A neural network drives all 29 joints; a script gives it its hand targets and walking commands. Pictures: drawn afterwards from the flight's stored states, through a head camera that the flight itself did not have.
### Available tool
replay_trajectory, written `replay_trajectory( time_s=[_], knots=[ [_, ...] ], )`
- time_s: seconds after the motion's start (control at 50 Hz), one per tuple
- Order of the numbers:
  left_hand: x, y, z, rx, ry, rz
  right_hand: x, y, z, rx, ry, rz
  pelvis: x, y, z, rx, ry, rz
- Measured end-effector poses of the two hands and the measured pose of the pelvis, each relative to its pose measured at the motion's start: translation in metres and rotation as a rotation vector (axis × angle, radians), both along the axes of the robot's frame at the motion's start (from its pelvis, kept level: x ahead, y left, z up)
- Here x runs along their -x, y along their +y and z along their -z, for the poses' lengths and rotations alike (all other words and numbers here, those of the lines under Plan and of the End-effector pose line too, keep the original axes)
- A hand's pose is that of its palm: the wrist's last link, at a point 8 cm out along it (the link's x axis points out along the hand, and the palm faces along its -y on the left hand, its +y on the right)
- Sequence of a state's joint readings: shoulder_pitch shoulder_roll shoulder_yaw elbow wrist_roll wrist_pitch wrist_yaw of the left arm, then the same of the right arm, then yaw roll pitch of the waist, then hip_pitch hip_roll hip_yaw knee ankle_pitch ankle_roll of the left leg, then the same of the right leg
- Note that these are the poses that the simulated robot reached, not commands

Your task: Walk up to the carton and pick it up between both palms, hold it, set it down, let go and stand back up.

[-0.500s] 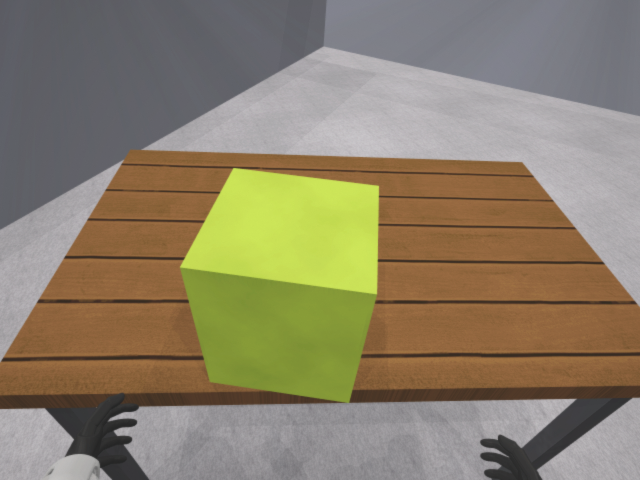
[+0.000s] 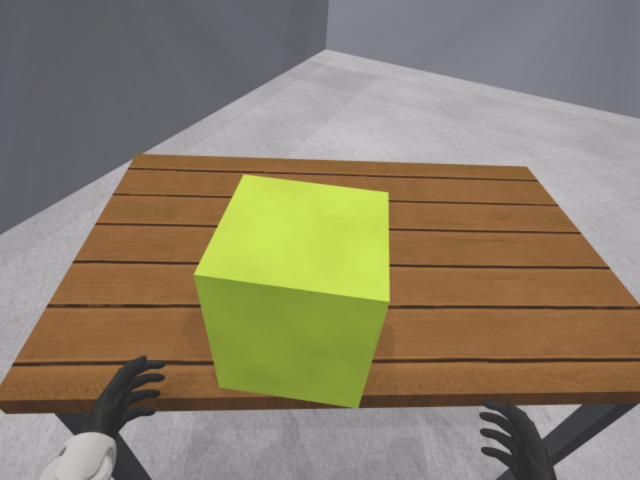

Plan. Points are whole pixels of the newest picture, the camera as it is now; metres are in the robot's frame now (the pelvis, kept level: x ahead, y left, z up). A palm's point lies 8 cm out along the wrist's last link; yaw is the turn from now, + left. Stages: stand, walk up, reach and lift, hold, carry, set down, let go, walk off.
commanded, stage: reach and lift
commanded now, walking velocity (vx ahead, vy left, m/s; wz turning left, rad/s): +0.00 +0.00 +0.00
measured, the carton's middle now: (301, 292) +0.38 +0.03 +0.04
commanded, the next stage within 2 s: none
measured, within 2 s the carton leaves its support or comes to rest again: neither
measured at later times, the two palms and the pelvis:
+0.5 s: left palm (116, 395) +0.21 +0.22 +0.07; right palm (537, 456) +0.16 -0.21 +0.07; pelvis +0.00 +0.00 +0.00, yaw +0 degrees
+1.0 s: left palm (135, 355) +0.24 +0.21 +0.09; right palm (508, 371) +0.23 -0.19 +0.10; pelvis +0.00 +0.00 +0.00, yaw +0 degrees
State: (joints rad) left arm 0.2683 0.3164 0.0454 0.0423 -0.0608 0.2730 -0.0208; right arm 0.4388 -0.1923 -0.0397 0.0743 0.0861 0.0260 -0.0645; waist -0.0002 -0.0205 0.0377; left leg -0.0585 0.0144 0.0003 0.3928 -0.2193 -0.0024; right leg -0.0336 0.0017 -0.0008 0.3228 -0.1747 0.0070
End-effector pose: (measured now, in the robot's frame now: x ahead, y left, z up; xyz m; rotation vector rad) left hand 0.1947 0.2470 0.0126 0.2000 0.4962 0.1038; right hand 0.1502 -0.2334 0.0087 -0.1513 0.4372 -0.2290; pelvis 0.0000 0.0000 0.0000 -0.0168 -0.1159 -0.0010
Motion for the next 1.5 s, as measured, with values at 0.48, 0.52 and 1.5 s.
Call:
replay_trajectory(
  time_s=[0.48, 0.52, 1.5],
  knots=[
    [-0.011, -0.021, -0.051, 0.085, -0.231, 0.087, -0.006, 0.023, -0.061, -0.084, -0.194, 0.038, 0.002, -0.001, 0.000, -0.001, -0.001, 0.000],
    [-0.011, -0.023, -0.054, 0.085, -0.242, 0.094, -0.006, 0.023, -0.063, -0.084, -0.194, 0.043, 0.002, -0.001, 0.000, -0.001, -0.001, 0.000],
    [-0.116, -0.040, -0.125, 0.168, -0.268, 0.141, -0.159, 0.060, -0.130, -0.154, -0.304, -0.047, -0.010, 0.001, -0.001, 0.001, 0.023, 0.000]
  ],
)
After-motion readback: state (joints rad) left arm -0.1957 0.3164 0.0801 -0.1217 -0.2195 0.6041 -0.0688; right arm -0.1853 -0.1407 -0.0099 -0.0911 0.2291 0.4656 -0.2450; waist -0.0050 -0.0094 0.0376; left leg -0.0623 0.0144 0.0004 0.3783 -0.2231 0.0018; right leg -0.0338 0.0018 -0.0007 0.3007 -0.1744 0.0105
